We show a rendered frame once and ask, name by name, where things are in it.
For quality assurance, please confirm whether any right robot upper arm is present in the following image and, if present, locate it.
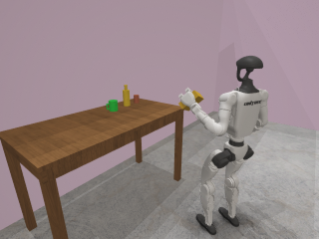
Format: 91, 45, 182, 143
256, 89, 269, 127

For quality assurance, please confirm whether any left robot forearm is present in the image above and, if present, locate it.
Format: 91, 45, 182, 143
189, 103, 223, 134

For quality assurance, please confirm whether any table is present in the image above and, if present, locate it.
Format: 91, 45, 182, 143
0, 99, 184, 239

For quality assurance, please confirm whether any robot torso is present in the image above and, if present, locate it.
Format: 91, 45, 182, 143
223, 86, 262, 162

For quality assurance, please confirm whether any robot left hand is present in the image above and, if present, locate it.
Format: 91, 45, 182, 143
178, 88, 196, 108

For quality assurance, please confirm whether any right robot forearm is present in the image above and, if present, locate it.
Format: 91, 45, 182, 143
252, 126, 263, 132

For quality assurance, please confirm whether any left robot upper arm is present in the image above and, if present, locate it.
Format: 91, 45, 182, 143
214, 91, 237, 136

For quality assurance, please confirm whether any right robot foot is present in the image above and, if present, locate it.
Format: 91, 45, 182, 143
218, 207, 239, 227

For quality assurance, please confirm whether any sponge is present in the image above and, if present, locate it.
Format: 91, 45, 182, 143
178, 91, 203, 111

